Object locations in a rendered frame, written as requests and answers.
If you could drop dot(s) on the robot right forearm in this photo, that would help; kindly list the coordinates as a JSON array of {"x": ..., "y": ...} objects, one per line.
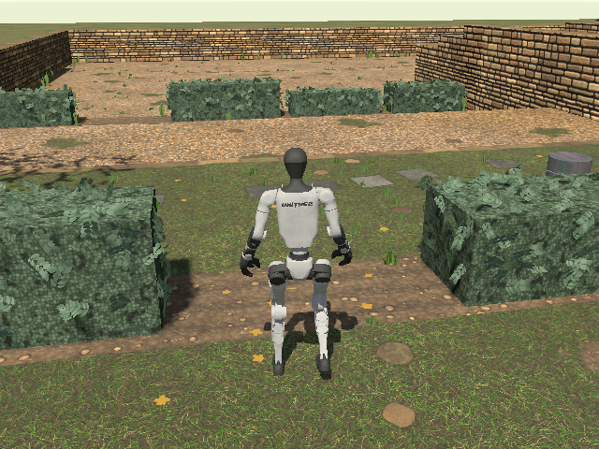
[{"x": 342, "y": 242}]

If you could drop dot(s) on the robot left upper arm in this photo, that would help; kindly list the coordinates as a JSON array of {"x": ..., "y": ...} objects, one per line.
[{"x": 267, "y": 199}]

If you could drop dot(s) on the left robot hand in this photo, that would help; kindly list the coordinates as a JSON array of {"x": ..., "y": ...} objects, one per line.
[{"x": 244, "y": 264}]

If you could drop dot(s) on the robot left forearm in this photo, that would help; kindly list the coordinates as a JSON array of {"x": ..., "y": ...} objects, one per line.
[{"x": 251, "y": 246}]

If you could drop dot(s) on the right robot hand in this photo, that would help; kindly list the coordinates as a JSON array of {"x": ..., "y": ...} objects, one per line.
[{"x": 347, "y": 257}]

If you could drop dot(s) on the humanoid robot head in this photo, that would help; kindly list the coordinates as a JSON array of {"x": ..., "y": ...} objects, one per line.
[{"x": 295, "y": 163}]

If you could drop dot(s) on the robot right shin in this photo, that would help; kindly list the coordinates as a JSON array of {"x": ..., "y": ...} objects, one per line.
[{"x": 321, "y": 321}]

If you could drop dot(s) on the robot right upper arm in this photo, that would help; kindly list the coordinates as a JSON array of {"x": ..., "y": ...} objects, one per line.
[{"x": 326, "y": 196}]

